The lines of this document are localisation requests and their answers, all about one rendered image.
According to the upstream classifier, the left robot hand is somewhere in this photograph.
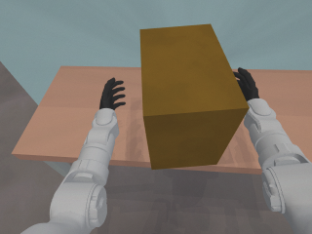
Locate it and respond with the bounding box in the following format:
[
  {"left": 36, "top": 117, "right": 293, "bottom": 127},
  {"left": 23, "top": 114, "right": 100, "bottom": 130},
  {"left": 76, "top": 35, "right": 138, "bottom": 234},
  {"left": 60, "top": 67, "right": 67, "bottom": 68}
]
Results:
[{"left": 99, "top": 77, "right": 126, "bottom": 110}]

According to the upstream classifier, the carton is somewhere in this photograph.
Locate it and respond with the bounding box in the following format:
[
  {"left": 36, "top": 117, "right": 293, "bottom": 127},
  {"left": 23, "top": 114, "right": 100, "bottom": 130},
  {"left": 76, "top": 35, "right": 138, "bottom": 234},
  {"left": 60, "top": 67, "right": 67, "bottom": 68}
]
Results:
[{"left": 139, "top": 23, "right": 250, "bottom": 170}]

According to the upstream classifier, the right robot hand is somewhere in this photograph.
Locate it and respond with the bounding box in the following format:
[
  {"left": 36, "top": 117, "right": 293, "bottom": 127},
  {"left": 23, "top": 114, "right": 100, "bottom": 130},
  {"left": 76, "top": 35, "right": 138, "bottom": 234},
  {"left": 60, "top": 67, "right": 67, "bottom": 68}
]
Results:
[{"left": 233, "top": 67, "right": 259, "bottom": 101}]

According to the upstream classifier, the table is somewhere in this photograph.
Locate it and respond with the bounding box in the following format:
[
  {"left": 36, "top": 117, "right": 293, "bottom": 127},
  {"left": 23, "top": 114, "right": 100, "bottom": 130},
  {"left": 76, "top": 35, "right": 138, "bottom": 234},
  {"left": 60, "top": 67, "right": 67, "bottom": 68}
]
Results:
[{"left": 11, "top": 65, "right": 312, "bottom": 177}]

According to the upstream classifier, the left robot forearm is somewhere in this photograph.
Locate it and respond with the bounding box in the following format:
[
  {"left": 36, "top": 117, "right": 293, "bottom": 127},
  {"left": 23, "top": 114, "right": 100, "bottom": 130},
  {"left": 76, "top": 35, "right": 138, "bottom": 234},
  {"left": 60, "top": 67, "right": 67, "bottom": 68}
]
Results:
[{"left": 50, "top": 108, "right": 120, "bottom": 218}]

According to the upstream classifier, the robot right upper arm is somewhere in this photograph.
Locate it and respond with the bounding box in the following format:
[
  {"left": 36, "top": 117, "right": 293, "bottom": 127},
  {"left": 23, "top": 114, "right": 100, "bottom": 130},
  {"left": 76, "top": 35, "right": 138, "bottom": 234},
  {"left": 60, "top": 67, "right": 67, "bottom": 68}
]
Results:
[{"left": 261, "top": 163, "right": 312, "bottom": 234}]

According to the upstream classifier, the robot left upper arm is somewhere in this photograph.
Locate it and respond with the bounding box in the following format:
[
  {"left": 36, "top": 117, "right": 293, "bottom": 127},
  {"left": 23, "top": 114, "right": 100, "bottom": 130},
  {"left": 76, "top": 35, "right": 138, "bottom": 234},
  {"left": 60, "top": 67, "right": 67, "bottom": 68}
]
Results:
[{"left": 20, "top": 182, "right": 107, "bottom": 234}]

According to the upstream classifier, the right robot forearm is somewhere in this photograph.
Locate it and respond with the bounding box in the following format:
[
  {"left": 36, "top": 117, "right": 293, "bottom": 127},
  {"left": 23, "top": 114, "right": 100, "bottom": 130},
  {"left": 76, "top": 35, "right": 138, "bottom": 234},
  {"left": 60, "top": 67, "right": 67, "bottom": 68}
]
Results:
[{"left": 244, "top": 98, "right": 312, "bottom": 171}]

